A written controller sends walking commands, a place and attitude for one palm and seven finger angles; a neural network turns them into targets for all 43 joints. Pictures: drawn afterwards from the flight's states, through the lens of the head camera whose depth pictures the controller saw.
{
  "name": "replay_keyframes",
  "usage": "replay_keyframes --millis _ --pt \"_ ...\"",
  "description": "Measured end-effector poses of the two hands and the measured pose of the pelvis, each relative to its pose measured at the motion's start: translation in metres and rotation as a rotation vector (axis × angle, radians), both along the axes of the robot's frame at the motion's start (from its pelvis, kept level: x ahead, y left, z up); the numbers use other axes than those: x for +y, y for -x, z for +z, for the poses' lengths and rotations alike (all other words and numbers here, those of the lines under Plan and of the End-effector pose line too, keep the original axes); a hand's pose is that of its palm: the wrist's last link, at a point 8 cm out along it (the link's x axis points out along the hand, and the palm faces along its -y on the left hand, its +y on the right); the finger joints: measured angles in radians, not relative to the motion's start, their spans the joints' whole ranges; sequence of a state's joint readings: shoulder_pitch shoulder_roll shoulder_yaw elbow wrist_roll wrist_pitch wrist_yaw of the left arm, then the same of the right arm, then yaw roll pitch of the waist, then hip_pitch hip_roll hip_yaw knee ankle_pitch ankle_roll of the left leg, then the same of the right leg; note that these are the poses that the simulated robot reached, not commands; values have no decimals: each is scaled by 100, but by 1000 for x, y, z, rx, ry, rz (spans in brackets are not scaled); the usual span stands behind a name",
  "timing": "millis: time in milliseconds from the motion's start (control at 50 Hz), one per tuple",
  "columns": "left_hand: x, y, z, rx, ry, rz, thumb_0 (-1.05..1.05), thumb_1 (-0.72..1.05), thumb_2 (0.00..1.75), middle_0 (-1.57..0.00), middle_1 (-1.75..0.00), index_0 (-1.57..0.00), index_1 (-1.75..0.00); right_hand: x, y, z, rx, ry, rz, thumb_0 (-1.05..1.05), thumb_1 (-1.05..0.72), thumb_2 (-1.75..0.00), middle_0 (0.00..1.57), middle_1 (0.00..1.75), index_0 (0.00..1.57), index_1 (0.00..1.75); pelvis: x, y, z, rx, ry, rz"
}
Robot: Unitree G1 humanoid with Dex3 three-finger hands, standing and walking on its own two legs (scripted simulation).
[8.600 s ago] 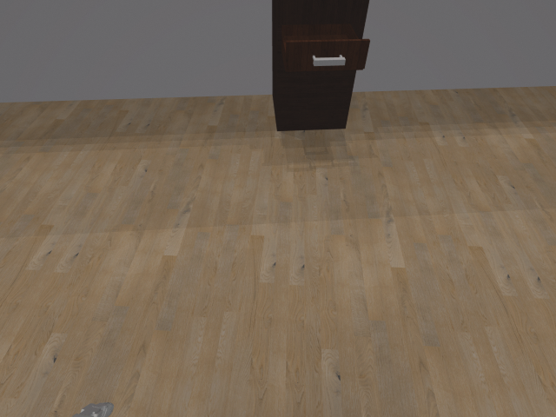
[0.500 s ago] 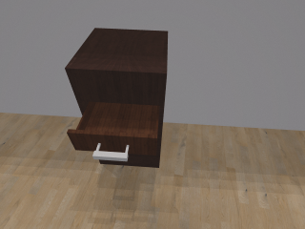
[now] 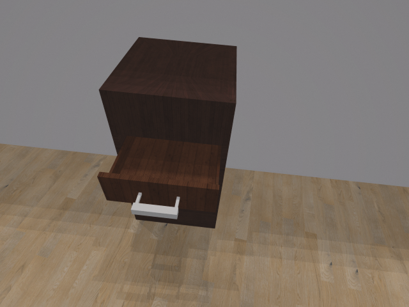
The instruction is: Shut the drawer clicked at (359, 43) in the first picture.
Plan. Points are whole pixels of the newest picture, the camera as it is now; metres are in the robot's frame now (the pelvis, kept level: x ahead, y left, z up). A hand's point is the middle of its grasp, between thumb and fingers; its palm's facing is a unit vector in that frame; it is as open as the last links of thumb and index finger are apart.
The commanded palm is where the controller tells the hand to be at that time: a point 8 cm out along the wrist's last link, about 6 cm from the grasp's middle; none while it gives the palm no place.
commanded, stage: shuffle to correct the standing spot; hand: left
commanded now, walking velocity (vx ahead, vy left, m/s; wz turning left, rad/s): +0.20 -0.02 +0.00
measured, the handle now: (156, 204) +0.47 +0.18 -0.22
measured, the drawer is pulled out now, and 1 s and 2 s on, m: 0.20 0.20 0.20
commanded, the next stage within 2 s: come to a stop and stand still in 0.14 s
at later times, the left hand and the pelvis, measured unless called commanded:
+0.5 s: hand out of the picture +0.03 +0.13 -0.18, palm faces +0.04 -0.99 -0.16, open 7.3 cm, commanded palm none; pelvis +0.05 -0.02 +0.00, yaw +0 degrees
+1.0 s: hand out of the picture +0.05 +0.17 -0.17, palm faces -0.02 -0.97 -0.26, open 7.3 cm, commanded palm none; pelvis +0.01 -0.02 +0.00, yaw -1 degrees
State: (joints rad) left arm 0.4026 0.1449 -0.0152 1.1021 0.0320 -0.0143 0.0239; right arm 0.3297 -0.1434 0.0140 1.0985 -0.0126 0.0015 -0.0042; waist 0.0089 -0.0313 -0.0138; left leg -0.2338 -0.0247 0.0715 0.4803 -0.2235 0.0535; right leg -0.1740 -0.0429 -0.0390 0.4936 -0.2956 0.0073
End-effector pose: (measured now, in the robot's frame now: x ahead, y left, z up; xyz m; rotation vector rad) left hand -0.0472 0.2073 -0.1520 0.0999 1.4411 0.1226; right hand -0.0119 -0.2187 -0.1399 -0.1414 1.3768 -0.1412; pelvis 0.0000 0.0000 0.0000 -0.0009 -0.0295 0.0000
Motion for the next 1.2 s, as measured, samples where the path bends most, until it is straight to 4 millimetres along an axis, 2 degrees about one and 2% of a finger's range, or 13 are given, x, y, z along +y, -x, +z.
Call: replay_keyframes --millis 120,220,340,440,520,620,740,860,1020,1200 --pt "-8 1 -1 28 10 16 0 91 90 -20 -30 -20 -30 0 0 -4 32 -11 -20 0 -91 -90 20 30 20 30 -3 -15 -3 9 -1 -5" --pt "-13 -7 -2 52 16 23 0 91 90 -20 -30 -20 -30 2 -10 -7 37 -17 -32 0 -91 -90 20 30 20 30 -5 -30 -5 16 -1 -10" --pt "-18 -32 -4 47 5 14 0 91 90 -20 -30 -20 -30 3 -29 -12 28 -24 -43 0 -91 -90 20 30 20 30 -11 -47 -8 18 -10 -17" --pt "-24 -61 -1 -11 -11 14 0 91 90 -20 -30 -20 -30 -1 -40 -14 37 -22 -32 1 -92 -90 20 30 20 30 -15 -52 -6 15 -8 -11" --pt "-25 -76 2 -50 -22 0 1 92 89 -20 -30 -20 -30 -9 -45 -9 33 -10 -29 2 -93 -90 20 30 20 30 -18 -50 -2 12 -11 -9" --pt "-16 -77 6 -67 -39 -18 1 93 89 -20 -30 -20 -30 -19 -47 -4 4 3 -23 1 -93 -90 20 30 20 30 -20 -41 1 3 -14 -10" --pt "4 -81 14 -108 -100 -50 1 92 89 -21 -30 -20 -30 -36 -57 -5 -74 20 0 1 -92 -90 20 30 20 30 -22 -25 -2 22 -4 -5" --pt "15 -88 19 -142 -135 -69 0 92 89 -20 -30 -20 -30 -41 -64 -6 -115 15 13 0 -92 -90 20 30 20 30 -23 -18 -3 9 0 -9" --pt "9 -92 17 -163 -112 -76 0 91 90 -20 -30 -20 -30 -35 -56 -5 -90 0 22 0 -91 -90 20 30 20 30 -22 -13 -2 -3 -3 -13" --pt "-4 -77 10 -98 -59 -66 0 91 89 -20 -30 -20 -30 -26 -35 -4 -11 -2 -2 0 -91 -90 20 30 20 30 -19 -16 1 1 -3 -18"
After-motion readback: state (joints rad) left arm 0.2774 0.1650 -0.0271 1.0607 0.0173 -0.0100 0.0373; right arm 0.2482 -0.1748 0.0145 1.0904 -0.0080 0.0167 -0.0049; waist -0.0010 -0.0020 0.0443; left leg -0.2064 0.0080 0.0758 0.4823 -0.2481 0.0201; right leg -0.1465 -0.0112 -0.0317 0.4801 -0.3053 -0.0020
